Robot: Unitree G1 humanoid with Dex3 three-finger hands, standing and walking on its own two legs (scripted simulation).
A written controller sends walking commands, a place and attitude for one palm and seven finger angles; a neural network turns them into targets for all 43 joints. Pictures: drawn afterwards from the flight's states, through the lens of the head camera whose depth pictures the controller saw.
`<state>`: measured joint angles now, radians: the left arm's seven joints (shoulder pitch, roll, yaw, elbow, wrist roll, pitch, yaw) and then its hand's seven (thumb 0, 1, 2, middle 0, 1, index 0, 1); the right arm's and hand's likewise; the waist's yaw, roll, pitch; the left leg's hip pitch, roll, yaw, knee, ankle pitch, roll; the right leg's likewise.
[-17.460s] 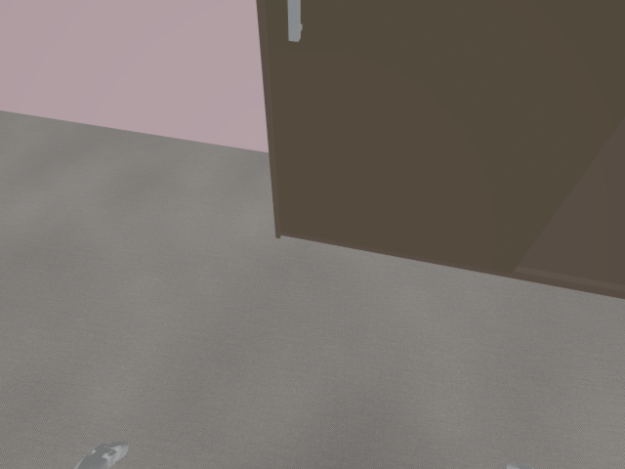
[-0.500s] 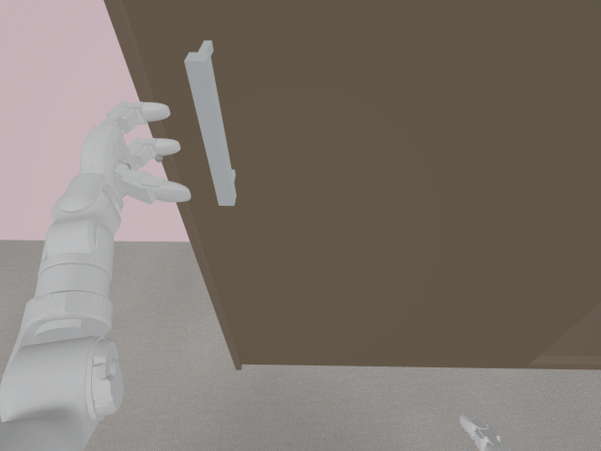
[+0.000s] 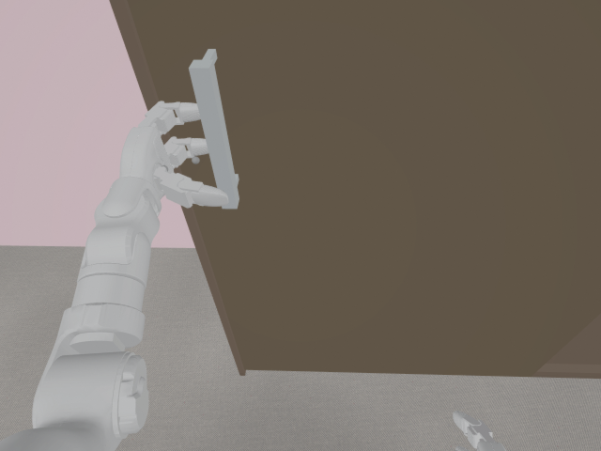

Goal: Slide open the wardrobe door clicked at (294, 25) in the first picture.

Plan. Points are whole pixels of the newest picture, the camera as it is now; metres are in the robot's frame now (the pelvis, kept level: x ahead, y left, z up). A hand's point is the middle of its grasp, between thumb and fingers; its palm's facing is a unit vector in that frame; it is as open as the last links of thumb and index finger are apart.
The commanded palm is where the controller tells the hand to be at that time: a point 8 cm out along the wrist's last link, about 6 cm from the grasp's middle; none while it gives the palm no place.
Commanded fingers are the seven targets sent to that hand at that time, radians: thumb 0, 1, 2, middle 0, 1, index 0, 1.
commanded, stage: feel for the door with the fingertips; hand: left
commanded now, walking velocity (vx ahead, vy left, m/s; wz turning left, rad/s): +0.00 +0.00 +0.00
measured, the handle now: (221, 135) +0.49 +0.14 +0.19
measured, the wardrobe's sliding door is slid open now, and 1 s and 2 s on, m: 0.00 0.00 0.00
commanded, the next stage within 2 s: slide the fingers in behind the handle in 0.54 s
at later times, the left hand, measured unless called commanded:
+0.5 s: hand (202, 149) +0.45 +0.16 +0.20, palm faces +0.03 -1.00 -0.02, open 13.9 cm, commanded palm +0.43 +0.21 +0.20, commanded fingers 0.00 -0.50 0.30 -0.30 -1.20 -0.30 -1.20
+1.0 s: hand (199, 151) +0.44 +0.16 +0.20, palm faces +0.01 -1.00 +0.00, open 13.9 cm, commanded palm +0.42 +0.21 +0.20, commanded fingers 0.00 -0.50 0.30 -0.30 -1.20 -0.30 -1.20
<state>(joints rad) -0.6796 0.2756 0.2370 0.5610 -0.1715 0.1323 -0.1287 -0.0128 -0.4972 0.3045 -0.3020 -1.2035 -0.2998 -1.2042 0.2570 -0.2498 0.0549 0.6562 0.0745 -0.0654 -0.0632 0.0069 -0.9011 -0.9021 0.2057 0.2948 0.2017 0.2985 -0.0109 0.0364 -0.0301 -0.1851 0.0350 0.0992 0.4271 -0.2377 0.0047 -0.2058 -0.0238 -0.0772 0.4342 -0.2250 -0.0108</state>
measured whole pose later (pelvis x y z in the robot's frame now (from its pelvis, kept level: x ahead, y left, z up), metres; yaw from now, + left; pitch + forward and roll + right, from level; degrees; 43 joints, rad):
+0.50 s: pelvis -0.01 +0.00 +0.00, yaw +0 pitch +2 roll +0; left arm -0.91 0.36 0.26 0.91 -0.13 0.02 -0.13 -0.01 -0.50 0.30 -0.31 -1.21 -0.31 -1.21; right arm 0.32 -0.27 0.04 0.70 0.07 -0.10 -0.07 0.01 -0.90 -0.90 0.21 0.29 0.20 0.30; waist -0.06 0.03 -0.01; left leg -0.26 0.04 0.09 0.44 -0.22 0.01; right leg -0.28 -0.02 -0.08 0.44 -0.20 -0.01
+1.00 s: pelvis -0.01 +0.01 +0.00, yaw +0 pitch +2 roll +0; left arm -0.84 0.32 0.25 0.82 -0.15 0.04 -0.13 -0.01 -0.50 0.30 -0.31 -1.21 -0.30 -1.21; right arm 0.31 -0.26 0.04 0.68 0.07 -0.10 -0.06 0.01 -0.90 -0.90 0.21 0.29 0.20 0.30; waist -0.04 0.03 -0.03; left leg -0.25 0.03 0.10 0.44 -0.23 0.01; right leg -0.26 -0.03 -0.07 0.43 -0.21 0.00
